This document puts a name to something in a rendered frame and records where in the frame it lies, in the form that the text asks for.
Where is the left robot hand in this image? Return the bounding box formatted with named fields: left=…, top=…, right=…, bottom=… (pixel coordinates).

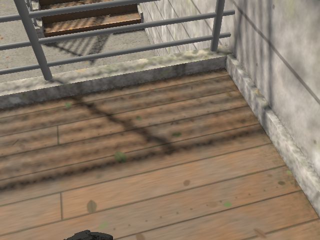
left=63, top=230, right=113, bottom=240

